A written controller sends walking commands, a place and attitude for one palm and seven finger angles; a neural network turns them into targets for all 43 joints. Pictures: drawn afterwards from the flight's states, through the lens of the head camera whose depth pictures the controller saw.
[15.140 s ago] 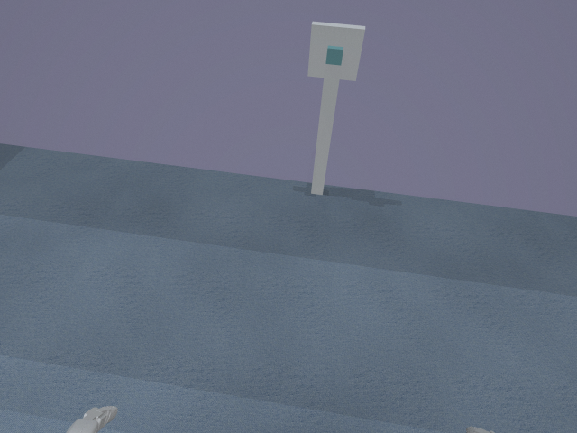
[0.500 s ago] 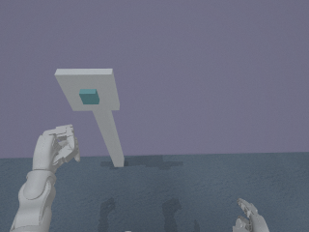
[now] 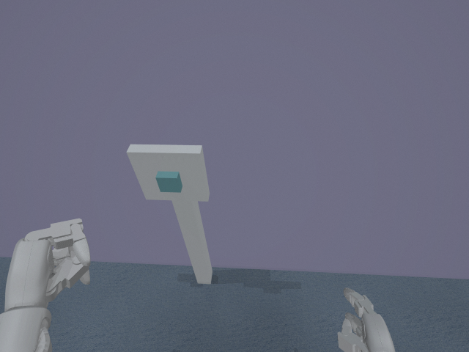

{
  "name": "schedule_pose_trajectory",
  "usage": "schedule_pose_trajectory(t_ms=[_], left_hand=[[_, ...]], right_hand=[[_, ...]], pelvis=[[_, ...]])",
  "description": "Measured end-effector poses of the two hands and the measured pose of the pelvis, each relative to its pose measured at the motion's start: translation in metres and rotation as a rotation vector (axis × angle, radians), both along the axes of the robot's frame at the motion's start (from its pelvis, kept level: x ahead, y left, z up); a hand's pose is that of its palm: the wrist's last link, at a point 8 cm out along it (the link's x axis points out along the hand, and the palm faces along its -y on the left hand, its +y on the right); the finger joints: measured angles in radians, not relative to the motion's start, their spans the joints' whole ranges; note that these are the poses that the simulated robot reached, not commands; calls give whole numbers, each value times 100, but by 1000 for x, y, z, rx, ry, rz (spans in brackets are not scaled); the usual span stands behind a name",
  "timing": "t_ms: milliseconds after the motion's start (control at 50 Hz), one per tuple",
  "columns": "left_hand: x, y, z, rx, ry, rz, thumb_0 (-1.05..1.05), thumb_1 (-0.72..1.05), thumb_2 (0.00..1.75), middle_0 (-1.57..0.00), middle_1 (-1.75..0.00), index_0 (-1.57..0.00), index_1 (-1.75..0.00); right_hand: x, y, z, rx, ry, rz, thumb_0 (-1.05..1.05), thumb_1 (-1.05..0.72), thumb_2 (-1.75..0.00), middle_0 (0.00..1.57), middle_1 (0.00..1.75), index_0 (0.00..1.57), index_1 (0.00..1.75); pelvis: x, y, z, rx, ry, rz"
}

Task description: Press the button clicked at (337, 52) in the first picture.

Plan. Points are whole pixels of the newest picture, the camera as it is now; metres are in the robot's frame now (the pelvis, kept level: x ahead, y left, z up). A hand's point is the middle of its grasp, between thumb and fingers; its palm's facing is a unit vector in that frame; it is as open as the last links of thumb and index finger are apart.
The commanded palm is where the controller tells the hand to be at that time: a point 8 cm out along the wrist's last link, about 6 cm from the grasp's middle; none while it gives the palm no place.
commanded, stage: draw the hand back to the body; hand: left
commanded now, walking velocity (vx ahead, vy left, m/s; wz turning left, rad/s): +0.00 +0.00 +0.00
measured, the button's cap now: (169, 181) +0.52 +0.24 -0.05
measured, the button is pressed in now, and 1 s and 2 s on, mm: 0 0 0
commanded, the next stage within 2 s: step back with the hand held close in 0.42 s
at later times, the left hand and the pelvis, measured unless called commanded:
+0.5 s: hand (54, 288) +0.15 +0.23 +0.16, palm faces +0.38 -0.84 -0.39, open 3.1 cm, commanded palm +0.10 +0.27 +0.18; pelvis -0.03 +0.00 +0.00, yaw +0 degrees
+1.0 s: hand (30, 297) +0.14 +0.25 +0.16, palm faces +0.30 -0.81 -0.51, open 3.1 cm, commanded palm +0.08 +0.29 +0.18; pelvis -0.06 +0.02 +0.00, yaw -1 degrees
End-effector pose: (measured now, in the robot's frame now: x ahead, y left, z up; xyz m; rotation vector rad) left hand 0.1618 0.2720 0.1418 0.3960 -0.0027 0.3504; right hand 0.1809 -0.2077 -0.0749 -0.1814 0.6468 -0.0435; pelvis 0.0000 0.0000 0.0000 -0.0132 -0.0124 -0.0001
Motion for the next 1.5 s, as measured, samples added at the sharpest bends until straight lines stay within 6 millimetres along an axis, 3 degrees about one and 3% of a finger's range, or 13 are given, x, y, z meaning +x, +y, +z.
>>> schedule_pose_trajectory(t_ms=[220,400,560,640,780,860,1020,1180,1320,1500], left_hand=[[-35,2,45,116,-109,6,2,90,90,-130,-150,-130,-150],[-48,1,25,52,-75,30,2,90,90,-130,-150,-130,-150],[-54,-4,38,74,-138,-2,2,89,90,-130,-150,-130,-150],[-50,7,46,128,-167,9,2,89,90,-131,-150,-130,-150],[-45,4,24,110,-50,-59,2,90,90,-130,-150,-130,-150],[-49,5,23,127,-24,-100,2,89,90,-130,-149,-130,-150],[-63,22,38,193,-107,-95,2,89,90,-130,-149,-130,-150],[-88,23,29,169,-130,-79,2,89,90,-130,-150,-130,-150],[-107,24,30,166,-189,-74,2,89,90,-131,-150,-130,-150],[-112,28,37,228,-237,-84,2,89,90,-131,-150,-130,-150]], right_hand=[[-7,-4,2,1,-15,-5,2,-91,-90,20,30,20,30],[-24,-10,4,-21,-14,-11,2,-91,-90,20,30,20,30],[-37,-13,7,-28,-32,-22,2,-91,-90,20,30,20,30],[-45,-14,5,-24,-1,-27,2,-91,-90,20,30,20,30],[-67,-25,-3,-53,104,-92,1,-91,-90,21,30,20,30],[-78,-28,-5,-75,142,-129,2,-91,-90,20,30,20,30],[-81,-18,1,-84,108,-131,2,-91,-90,20,30,20,29],[-85,-5,9,-75,27,-90,1,-91,-90,20,30,20,30],[-105,-5,8,-110,41,-66,1,-91,-90,21,30,20,30],[-132,-8,-1,-133,97,-69,1,-91,-90,21,30,20,30]], pelvis=[[-6,-1,3,-3,-32,-7],[-21,-4,3,-1,-57,-8],[-30,-5,4,-2,-77,-10],[-37,-5,4,-10,-44,-7],[-45,4,4,-6,18,-19],[-48,9,3,-3,30,-20],[-63,16,-1,0,28,-22],[-84,18,-6,-5,22,-19],[-98,19,-10,-22,26,-10],[-108,17,-11,-25,37,32]])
